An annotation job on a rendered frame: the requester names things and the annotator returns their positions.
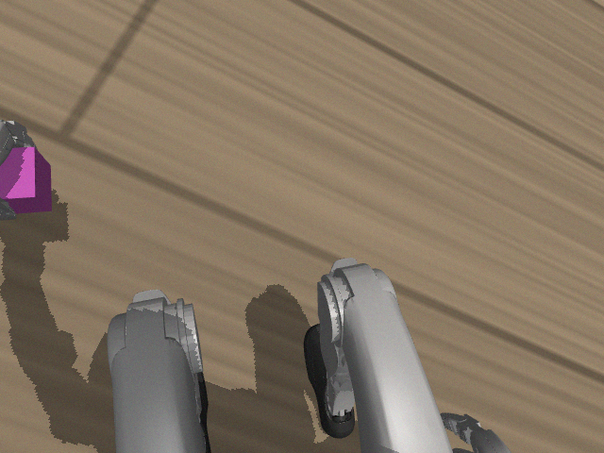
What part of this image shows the small box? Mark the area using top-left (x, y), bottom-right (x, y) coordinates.
top-left (0, 147), bottom-right (52, 214)

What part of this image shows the right robot foot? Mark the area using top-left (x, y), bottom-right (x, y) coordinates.
top-left (304, 324), bottom-right (355, 439)

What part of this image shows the right robot hand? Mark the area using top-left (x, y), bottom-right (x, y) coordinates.
top-left (441, 412), bottom-right (511, 453)

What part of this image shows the left robot hand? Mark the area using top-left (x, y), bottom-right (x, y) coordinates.
top-left (0, 120), bottom-right (38, 220)

